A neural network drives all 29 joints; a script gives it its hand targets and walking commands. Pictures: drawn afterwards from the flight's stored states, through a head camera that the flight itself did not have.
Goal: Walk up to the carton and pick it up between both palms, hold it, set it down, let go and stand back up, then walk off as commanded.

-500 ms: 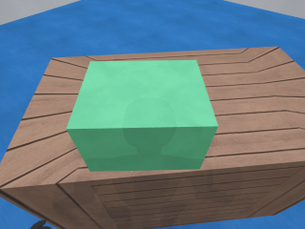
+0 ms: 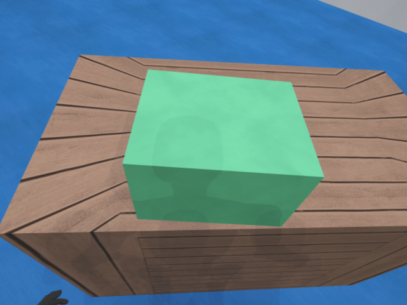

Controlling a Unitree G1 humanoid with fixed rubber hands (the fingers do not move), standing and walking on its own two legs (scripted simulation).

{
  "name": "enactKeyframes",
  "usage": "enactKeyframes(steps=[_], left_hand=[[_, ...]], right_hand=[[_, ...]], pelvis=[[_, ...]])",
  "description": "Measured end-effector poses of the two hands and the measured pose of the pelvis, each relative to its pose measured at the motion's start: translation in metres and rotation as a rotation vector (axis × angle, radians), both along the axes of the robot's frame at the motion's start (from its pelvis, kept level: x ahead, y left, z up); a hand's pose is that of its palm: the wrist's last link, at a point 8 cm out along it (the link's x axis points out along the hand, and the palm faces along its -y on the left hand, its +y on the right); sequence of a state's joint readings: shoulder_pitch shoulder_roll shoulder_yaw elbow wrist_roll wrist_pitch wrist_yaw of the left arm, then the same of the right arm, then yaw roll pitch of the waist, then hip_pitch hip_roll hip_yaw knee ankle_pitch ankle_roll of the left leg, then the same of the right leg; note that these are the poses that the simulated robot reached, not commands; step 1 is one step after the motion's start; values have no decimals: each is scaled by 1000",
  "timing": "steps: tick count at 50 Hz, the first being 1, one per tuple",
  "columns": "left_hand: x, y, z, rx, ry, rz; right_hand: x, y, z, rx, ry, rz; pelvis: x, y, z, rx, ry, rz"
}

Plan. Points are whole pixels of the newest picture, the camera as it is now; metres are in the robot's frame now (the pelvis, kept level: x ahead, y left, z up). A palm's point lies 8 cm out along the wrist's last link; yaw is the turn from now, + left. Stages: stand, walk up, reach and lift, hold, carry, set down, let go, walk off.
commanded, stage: stand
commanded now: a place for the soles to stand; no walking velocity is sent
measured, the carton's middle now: (215, 149) +0.43 -0.02 +0.06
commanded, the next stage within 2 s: reach and lift in 0.84 s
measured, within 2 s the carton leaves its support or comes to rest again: neither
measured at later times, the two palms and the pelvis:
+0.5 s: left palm out of the picture +0.14 +0.28 -0.09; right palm out of the picture +0.09 -0.35 -0.08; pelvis -0.01 -0.02 +0.00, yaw +0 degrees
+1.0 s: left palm out of the picture +0.15 +0.27 -0.09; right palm out of the picture +0.11 -0.34 -0.08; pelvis -0.01 -0.02 +0.00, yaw +0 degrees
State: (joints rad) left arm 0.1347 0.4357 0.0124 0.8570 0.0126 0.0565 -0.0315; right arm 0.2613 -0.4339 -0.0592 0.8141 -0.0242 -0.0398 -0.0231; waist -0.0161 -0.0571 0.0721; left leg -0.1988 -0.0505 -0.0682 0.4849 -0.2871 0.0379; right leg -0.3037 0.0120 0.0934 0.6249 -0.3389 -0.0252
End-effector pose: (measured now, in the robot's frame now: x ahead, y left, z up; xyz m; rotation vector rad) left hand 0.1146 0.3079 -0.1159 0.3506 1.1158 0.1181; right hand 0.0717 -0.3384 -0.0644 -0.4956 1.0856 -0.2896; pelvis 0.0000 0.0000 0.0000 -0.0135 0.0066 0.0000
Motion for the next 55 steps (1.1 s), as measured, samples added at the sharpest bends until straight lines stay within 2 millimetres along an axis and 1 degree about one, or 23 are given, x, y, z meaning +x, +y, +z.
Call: enactKeyframes(steps=[3, 5, 10, 15, 24, 43, 45, 47, 50, 52, 55], left_hand=[[1, -4, 0, 16, 0, -2], [5, -8, 4, 25, -18, -3], [16, -12, 18, 47, -71, -11], [23, -19, 25, 50, -113, -18], [21, -28, 29, 50, -129, -19], [21, -27, 30, 48, -134, -20], [22, -26, 28, 58, -104, -2], [26, -29, 26, 68, -66, 22], [37, -41, 28, 53, -61, 33], [45, -50, 33, 33, -91, 26], [56, -61, 43, 8, -156, 6]], right_hand=[[12, -3, -4, 9, -15, 5], [17, -4, -7, 23, -27, 6], [22, -5, -11, 49, -56, 10], [24, -9, -11, 58, -82, 15], [22, -14, -12, 74, -93, 20], [22, -13, -11, 75, -95, 20], [25, -11, -12, 83, -112, 46], [32, -9, -15, 107, -133, 84], [42, -6, -14, 130, -177, 121], [47, -6, -12, 131, -204, 134], [48, -6, -9, 133, -234, 132]], pelvis=[[2, -4, -2, 7, 10, -3], [3, -6, -1, 3, 9, -3], [1, -10, 1, 8, -5, -3], [-3, -16, 2, 16, -19, -3], [-8, -22, 3, 24, -28, -4], [-8, -21, 3, 23, -30, -4], [-9, -21, 2, 23, -26, -3], [-11, -21, 0, 21, -18, -3], [-12, -21, -3, 20, -24, -2], [-12, -22, -4, 19, -29, -3], [-13, -22, -4, 19, -43, -3]])
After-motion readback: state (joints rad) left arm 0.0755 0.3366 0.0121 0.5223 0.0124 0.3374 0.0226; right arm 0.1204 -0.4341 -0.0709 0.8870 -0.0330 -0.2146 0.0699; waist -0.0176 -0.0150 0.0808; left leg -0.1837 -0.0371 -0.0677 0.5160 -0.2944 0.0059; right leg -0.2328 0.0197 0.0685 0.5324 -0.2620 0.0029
